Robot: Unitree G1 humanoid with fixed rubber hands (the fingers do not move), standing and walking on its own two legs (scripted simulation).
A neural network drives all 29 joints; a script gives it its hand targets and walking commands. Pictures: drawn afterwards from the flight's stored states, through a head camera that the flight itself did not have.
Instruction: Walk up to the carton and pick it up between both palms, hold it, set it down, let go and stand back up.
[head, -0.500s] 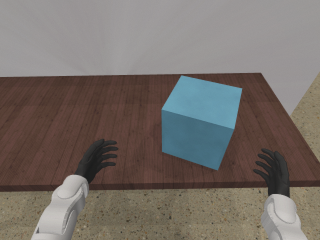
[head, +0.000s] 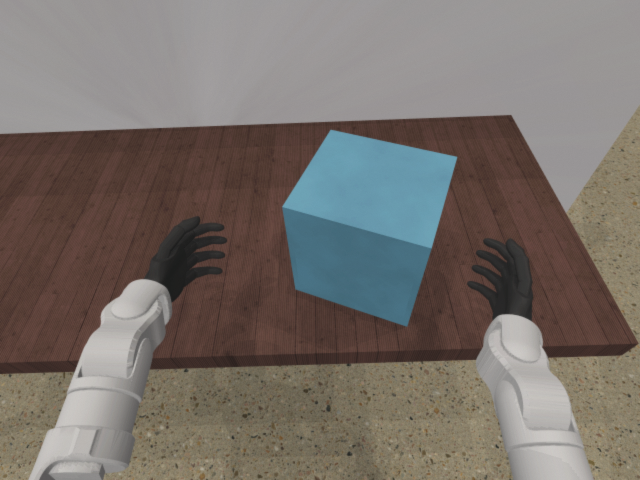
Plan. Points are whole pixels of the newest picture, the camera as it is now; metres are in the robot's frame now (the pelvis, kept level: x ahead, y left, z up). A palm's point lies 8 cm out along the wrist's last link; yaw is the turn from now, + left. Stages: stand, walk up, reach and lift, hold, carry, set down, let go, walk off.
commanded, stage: reach and lift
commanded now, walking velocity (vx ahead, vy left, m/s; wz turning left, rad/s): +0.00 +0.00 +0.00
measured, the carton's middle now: (369, 229) +0.46 -0.08 +0.01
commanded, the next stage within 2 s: none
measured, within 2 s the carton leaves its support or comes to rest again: neither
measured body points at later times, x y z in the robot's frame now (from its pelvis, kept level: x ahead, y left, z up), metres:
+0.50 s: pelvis +0.00 +0.00 +0.00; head +0.04 +0.02 +0.45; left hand +0.44 +0.17 +0.09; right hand +0.32 -0.23 +0.09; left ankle -0.04 +0.10 -0.74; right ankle +0.04 -0.16 -0.74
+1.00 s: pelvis +0.01 +0.01 +0.00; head +0.05 +0.03 +0.45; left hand +0.49 +0.13 +0.12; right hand +0.38 -0.23 +0.10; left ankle -0.04 +0.10 -0.74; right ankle +0.04 -0.15 -0.74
